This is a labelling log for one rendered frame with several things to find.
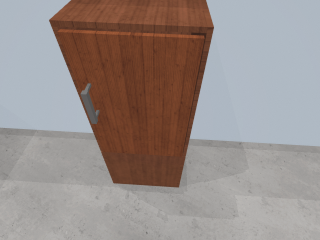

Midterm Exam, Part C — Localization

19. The handle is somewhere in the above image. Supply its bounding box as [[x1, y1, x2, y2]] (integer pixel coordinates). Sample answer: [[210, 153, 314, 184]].
[[80, 83, 100, 124]]

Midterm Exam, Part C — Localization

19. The cupboard door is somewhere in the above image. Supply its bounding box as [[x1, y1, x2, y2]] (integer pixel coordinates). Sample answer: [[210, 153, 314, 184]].
[[57, 29, 205, 157]]

